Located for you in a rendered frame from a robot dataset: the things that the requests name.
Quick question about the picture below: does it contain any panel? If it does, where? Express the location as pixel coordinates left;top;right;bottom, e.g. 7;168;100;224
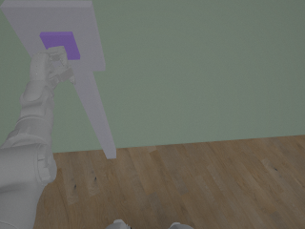
0;0;116;159

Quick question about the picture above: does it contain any button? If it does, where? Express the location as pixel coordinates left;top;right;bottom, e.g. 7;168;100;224
39;31;81;60

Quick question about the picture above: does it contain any robot left shin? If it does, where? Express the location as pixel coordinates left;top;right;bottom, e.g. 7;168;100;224
113;219;126;224

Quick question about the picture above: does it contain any robot left hand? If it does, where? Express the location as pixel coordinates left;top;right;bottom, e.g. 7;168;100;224
30;46;76;90

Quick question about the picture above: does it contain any left robot upper arm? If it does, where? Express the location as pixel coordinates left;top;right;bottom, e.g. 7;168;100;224
0;142;57;229

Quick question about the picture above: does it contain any left robot forearm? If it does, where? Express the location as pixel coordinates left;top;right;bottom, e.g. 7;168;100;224
0;80;55;149

